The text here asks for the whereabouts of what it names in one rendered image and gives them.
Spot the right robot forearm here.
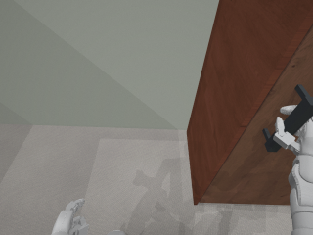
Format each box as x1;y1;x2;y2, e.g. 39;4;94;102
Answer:
288;155;313;235

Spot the robot right hand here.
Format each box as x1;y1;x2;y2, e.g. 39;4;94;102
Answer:
273;105;313;157

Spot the wardrobe door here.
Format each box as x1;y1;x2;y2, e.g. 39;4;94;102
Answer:
199;24;313;206

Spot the handle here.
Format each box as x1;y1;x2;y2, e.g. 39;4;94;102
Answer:
262;84;313;153

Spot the robot left hand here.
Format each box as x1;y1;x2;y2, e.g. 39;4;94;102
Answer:
52;198;89;235

